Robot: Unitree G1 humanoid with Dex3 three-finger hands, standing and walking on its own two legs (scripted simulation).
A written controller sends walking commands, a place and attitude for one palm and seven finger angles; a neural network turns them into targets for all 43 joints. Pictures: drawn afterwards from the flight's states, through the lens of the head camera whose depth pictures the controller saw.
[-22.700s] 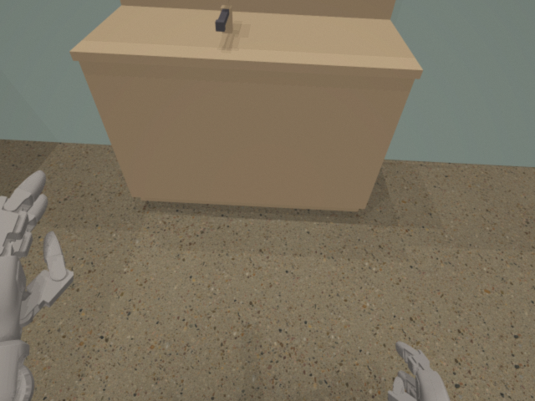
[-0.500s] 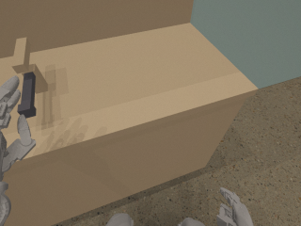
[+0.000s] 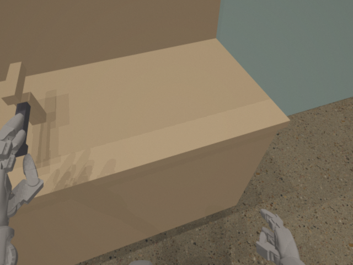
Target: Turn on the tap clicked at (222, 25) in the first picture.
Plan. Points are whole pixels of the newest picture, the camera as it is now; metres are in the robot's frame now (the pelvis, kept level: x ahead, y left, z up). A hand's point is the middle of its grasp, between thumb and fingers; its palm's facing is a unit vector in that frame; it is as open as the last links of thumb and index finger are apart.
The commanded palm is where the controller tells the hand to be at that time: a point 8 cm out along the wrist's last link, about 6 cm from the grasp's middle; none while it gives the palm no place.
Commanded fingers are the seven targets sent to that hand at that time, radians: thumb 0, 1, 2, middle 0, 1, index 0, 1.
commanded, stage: come to a stop and stand still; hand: left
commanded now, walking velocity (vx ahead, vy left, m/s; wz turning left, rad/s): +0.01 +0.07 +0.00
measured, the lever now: (17, 148) +0.32 +0.37 +0.10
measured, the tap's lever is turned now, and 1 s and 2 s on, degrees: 0 0 0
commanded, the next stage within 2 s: look again from close up in 0.52 s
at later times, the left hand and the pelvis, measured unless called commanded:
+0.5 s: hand out of the picture +0.19 +0.29 +0.16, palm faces +0.42 -0.85 -0.31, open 7.4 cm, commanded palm +0.13 +0.33 +0.18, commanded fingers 0.00 0.90 0.90 -0.20 -0.30 -0.20 -0.30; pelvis -0.03 +0.05 +0.00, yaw +0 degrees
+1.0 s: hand (6, 180) +0.22 +0.30 +0.15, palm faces +0.33 -0.86 -0.39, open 7.4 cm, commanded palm +0.17 +0.33 +0.18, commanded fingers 0.00 0.90 0.90 -0.20 -0.30 -0.20 -0.30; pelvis +0.00 +0.06 +0.00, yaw -2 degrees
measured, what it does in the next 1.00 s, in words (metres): steps on the spot: left foot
